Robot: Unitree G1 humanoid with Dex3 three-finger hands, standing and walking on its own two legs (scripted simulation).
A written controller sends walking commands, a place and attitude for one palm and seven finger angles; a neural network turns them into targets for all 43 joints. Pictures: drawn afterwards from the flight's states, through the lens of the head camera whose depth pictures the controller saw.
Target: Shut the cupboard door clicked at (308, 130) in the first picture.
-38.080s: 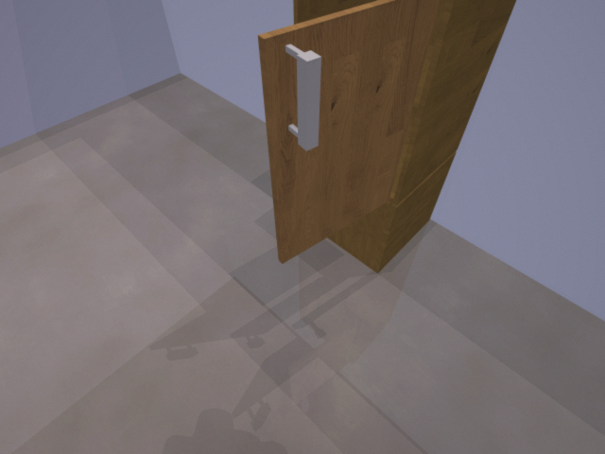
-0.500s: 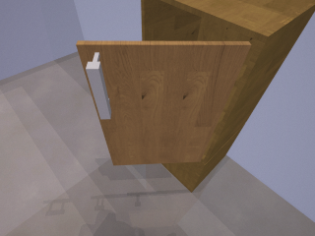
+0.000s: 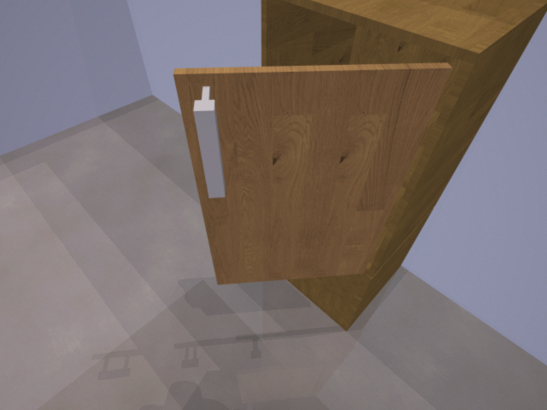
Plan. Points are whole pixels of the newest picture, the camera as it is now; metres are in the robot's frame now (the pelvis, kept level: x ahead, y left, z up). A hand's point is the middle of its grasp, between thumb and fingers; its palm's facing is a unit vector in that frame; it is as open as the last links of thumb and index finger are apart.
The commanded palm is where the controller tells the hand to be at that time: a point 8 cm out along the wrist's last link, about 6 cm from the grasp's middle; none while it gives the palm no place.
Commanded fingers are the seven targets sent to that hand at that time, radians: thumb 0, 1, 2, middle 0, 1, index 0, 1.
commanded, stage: come to a stop and stand still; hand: left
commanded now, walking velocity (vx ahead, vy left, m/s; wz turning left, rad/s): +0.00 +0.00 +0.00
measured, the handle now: (211, 144) +0.46 +0.13 +0.16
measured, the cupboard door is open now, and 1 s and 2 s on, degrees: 50 50 50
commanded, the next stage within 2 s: look again from close up in 1.22 s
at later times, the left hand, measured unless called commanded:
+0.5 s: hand out of the picture -0.13 +0.22 -0.17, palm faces +0.12 -0.97 -0.21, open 7.4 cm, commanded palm none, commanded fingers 0.00 0.90 0.90 -0.20 -0.30 -0.20 -0.30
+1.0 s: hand out of the picture -0.07 +0.25 -0.17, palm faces +0.03 -0.99 -0.15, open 7.4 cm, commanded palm none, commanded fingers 0.00 0.90 0.90 -0.20 -0.30 -0.20 -0.30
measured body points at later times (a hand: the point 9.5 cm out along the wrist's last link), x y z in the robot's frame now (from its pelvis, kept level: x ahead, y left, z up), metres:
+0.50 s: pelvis -0.08 +0.04 +0.00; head -0.10 +0.05 +0.45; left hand -0.13 +0.27 -0.16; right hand -0.01 -0.20 -0.14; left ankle +0.00 +0.09 -0.73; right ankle +0.00 -0.12 -0.72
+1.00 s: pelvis -0.13 +0.07 +0.01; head -0.14 +0.10 +0.46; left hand -0.07 +0.30 -0.15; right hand -0.16 -0.13 -0.14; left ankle -0.12 +0.12 -0.73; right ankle -0.16 -0.06 -0.72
